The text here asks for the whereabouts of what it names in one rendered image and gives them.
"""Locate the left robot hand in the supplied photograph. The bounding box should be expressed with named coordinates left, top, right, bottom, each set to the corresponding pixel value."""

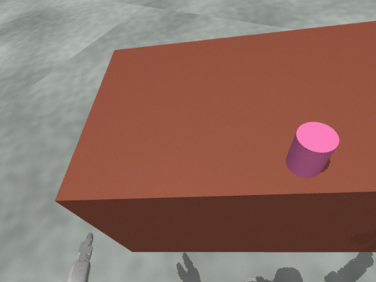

left=66, top=233, right=93, bottom=282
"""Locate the can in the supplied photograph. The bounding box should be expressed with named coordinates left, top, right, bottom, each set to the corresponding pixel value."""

left=286, top=122, right=339, bottom=178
